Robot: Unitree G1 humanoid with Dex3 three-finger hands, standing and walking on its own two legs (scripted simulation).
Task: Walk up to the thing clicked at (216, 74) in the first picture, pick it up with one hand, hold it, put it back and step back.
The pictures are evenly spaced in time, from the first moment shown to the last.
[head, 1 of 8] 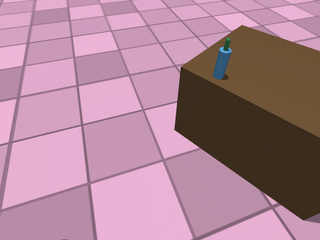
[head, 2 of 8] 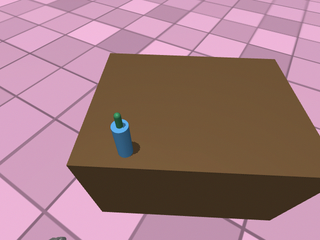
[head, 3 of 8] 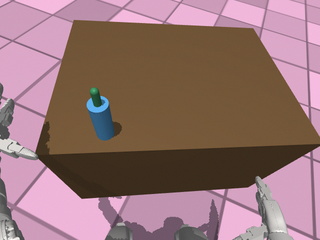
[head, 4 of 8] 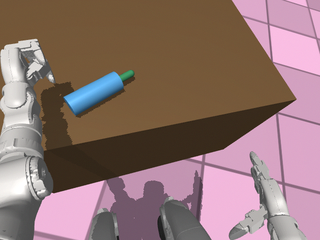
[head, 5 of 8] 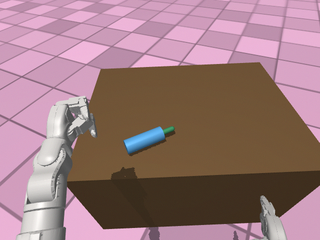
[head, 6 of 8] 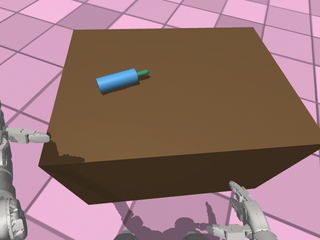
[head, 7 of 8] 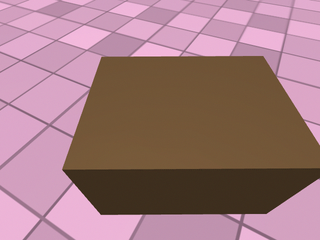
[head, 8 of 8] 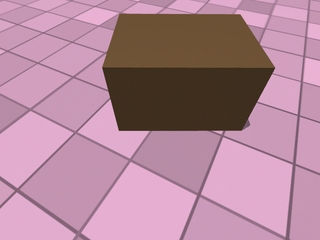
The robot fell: no
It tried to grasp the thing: yes
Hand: left
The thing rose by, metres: 0.00
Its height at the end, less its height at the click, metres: -0.68
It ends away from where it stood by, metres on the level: 1.34
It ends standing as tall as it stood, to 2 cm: no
